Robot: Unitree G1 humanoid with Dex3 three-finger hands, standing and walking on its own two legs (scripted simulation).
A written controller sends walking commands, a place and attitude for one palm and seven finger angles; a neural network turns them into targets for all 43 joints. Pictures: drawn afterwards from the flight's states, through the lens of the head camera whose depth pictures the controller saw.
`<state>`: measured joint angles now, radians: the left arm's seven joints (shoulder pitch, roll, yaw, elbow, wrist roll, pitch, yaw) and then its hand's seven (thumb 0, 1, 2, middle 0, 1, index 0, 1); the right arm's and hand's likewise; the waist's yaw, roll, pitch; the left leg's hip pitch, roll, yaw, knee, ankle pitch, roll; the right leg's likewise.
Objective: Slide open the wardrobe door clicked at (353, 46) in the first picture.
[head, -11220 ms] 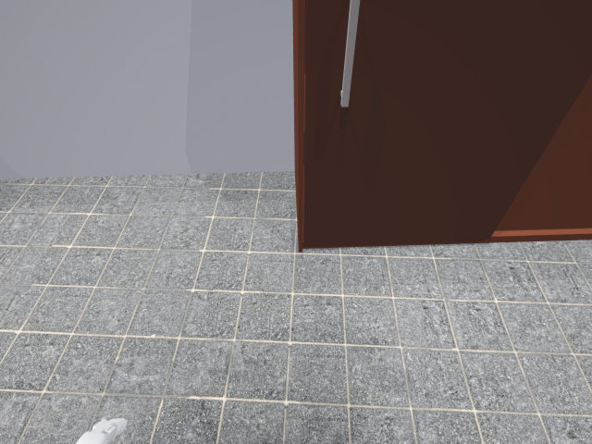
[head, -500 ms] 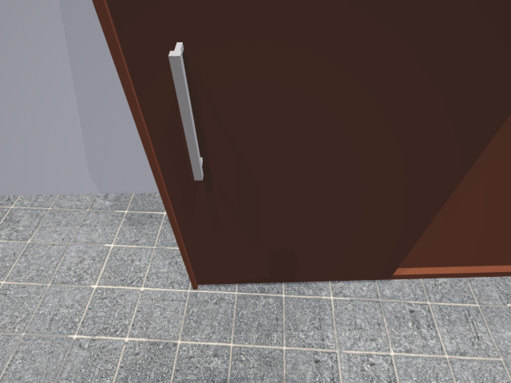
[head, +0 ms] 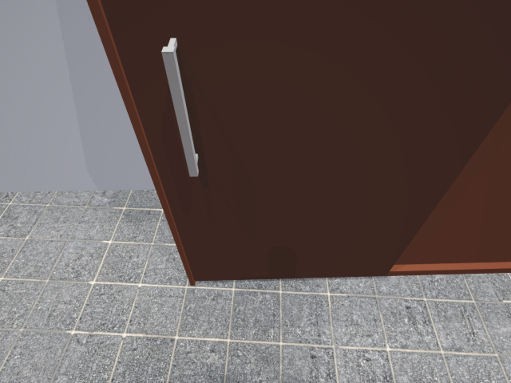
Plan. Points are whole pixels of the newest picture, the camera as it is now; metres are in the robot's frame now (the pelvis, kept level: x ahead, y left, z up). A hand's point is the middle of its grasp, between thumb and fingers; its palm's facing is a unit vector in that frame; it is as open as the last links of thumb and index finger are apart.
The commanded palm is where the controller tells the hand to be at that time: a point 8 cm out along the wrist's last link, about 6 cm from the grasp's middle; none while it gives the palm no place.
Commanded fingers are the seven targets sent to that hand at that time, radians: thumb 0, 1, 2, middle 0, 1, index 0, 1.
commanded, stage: shuffle to correct the standing spot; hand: left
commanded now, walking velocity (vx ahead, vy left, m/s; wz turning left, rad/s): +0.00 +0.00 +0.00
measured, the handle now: (184, 116) +0.58 +0.19 +0.10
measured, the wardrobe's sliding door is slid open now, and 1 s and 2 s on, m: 0.00 0.00 0.00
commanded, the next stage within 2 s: come to a stop and stand still in 0.80 s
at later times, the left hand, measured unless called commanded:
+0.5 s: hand out of the picture -0.05 +0.18 -0.19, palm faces +0.15 -0.98 -0.11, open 7.4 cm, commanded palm none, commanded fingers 0.00 0.90 0.90 -0.20 -0.30 -0.20 -0.30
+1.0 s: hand (174, 308) +0.29 +0.19 -0.17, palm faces +0.00 -0.97 -0.24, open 7.3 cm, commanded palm none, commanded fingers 0.00 0.90 0.90 -0.20 -0.30 -0.20 -0.30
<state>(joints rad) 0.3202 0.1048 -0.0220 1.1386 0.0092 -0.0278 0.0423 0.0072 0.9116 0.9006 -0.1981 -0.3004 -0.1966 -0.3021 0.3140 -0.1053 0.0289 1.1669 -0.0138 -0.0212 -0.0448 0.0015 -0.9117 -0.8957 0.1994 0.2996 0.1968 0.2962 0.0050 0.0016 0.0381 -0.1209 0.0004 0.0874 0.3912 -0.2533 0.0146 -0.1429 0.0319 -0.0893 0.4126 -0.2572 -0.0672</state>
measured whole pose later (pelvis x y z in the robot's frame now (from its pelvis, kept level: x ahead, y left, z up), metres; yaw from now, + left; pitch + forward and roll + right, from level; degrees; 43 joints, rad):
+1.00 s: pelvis +0.17 +0.01 -0.01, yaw +3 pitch +0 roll +1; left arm 0.08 0.16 0.04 0.98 0.03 -0.02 0.01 0.01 0.92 0.90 -0.20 -0.30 -0.19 -0.30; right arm 0.36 -0.12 -0.03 1.09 -0.03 0.00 -0.03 0.00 -0.91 -0.90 0.20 0.30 0.20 0.30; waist -0.07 0.03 0.10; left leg -0.23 0.10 0.10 0.64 -0.42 -0.04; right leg -0.36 -0.04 -0.10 0.58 -0.20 -0.04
